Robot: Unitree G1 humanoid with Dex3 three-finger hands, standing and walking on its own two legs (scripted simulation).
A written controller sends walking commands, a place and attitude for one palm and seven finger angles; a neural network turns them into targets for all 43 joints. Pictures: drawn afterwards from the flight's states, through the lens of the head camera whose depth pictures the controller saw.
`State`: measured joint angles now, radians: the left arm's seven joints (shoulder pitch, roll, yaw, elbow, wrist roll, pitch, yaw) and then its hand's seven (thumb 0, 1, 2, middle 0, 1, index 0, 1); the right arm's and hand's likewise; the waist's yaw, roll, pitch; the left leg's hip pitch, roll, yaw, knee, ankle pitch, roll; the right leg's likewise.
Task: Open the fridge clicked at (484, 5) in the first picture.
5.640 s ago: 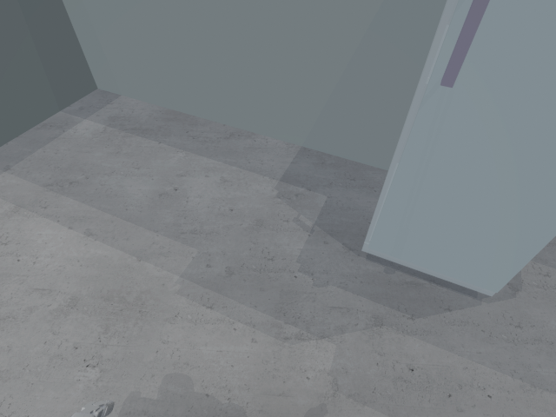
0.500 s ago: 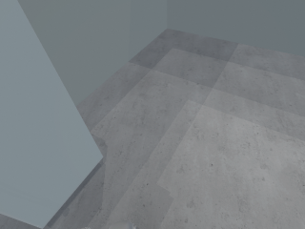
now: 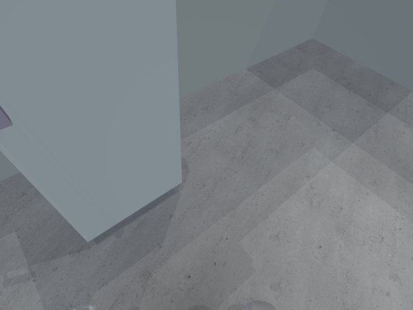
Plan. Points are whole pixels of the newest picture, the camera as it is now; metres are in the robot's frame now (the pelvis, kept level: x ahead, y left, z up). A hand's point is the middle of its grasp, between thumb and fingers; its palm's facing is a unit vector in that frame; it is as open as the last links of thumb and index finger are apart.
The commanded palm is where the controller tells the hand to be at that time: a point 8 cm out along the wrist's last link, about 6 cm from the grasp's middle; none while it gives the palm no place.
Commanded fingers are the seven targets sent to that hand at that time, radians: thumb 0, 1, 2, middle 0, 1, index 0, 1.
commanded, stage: turn to face it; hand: left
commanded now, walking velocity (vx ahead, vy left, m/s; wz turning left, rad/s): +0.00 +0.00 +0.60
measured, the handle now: out of the picture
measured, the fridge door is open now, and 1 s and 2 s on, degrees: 0 0 0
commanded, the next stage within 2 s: take the last steps up to it in 1.22 s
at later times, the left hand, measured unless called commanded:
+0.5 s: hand out of the picture +0.02 +0.15 -0.14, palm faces +0.32 -0.90 -0.29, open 7.4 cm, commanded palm none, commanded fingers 0.00 0.90 0.90 -0.20 -0.30 -0.20 -0.30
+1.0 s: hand out of the picture -0.11 +0.23 -0.17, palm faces +0.59 -0.77 -0.24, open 7.4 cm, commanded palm none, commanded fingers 0.00 0.90 0.90 -0.20 -0.30 -0.20 -0.30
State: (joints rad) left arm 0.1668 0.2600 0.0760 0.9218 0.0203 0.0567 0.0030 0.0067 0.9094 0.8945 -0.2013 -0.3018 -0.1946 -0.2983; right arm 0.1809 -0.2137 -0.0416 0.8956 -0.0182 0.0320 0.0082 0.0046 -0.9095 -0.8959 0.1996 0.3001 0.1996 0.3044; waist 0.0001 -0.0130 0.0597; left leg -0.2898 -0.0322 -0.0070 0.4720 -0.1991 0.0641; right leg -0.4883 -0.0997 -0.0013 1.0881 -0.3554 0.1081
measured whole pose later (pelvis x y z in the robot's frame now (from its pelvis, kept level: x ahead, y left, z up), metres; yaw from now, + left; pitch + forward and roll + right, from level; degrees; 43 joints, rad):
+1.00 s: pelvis -0.04 +0.01 +0.00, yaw +35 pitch +0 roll -2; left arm 0.19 0.27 0.07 0.93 0.02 0.06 0.01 0.01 0.91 0.89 -0.20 -0.30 -0.19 -0.30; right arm 0.15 -0.21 -0.03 0.90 -0.01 0.02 0.00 0.00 -0.91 -0.90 0.20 0.30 0.20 0.30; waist 0.02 -0.03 0.07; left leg -0.21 -0.04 0.02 0.45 -0.23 0.08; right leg -0.49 -0.11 -0.02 1.14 -0.36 0.10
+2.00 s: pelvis +0.05 +0.05 +0.00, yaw +42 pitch -2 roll +0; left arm 0.46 0.11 0.02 1.20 0.03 0.01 0.00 0.01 0.91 0.89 -0.20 -0.30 -0.20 -0.30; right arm 0.17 -0.12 -0.04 1.03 -0.01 -0.06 -0.04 -0.02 -0.95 -0.90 0.20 0.30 0.20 0.30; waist 0.04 -0.04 0.02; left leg -0.19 0.04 0.15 0.51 -0.29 0.03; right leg -0.31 -0.04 -0.08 0.98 -0.48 -0.01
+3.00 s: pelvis +0.06 +0.06 -0.01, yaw +42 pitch -1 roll +0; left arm 0.42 0.15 0.02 0.99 0.03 0.01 0.01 0.01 0.91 0.89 -0.20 -0.30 -0.19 -0.30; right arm 0.29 -0.21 -0.01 0.94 -0.02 0.03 -0.01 0.01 -0.91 -0.90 0.20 0.30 0.20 0.30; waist 0.02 0.08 -0.02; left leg -0.30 -0.01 0.07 0.71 -0.43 0.04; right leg -0.28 0.04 -0.07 0.55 -0.26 -0.09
